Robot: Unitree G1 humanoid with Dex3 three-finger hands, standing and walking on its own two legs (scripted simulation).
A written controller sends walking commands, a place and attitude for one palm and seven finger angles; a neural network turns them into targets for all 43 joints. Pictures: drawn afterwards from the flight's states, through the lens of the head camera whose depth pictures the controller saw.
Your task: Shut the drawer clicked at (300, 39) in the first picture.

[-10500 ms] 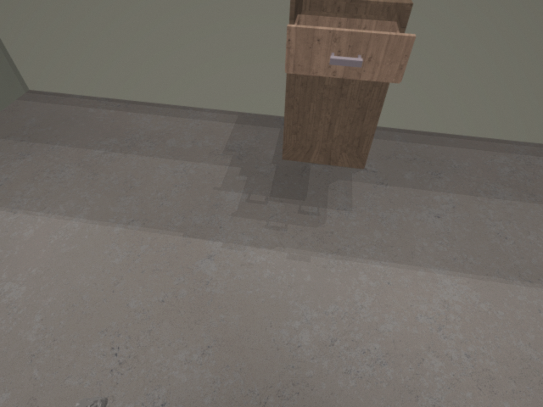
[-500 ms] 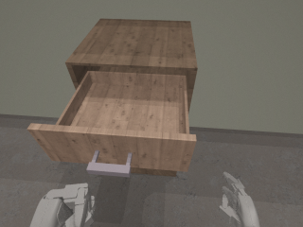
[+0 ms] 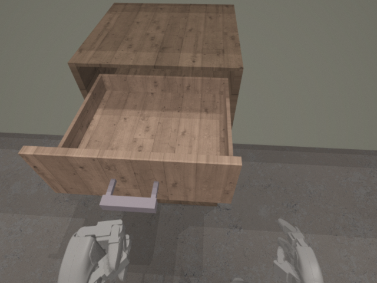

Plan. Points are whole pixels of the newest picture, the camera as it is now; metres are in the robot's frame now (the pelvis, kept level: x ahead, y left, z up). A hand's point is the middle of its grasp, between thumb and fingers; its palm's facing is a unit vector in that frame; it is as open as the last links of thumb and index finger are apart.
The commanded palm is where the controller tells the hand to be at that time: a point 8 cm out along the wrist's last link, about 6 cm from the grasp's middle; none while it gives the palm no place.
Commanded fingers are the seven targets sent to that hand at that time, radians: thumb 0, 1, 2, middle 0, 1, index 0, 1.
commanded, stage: bring the fist close to the handle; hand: left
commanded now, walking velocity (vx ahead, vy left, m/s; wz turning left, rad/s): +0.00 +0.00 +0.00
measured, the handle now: (131, 194) +0.29 +0.14 +0.05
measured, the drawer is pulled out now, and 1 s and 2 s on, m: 0.30 0.30 0.22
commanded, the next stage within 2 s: push the drawer shut in 0.94 s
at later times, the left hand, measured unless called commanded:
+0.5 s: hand (141, 243) +0.19 +0.10 +0.05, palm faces -0.01 -1.00 -0.03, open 3.3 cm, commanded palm +0.16 +0.16 +0.05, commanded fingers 0.00 0.90 0.90 -1.40 -1.60 -1.40 -1.60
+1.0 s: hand (136, 244) +0.19 +0.11 +0.05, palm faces -0.02 -1.00 -0.01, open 3.3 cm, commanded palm +0.16 +0.16 +0.05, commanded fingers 0.00 0.90 0.90 -1.40 -1.60 -1.40 -1.60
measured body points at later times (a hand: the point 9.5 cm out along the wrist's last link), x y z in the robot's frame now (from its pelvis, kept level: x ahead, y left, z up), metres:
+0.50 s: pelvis +0.00 -0.01 -0.02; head +0.06 -0.01 +0.43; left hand +0.18 +0.16 +0.06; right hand +0.19 -0.23 -0.08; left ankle -0.03 +0.12 -0.68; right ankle +0.03 -0.13 -0.68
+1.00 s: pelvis +0.00 +0.00 -0.02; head +0.06 +0.00 +0.42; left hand +0.18 +0.16 +0.05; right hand +0.18 -0.23 -0.09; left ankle -0.03 +0.12 -0.68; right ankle +0.03 -0.13 -0.68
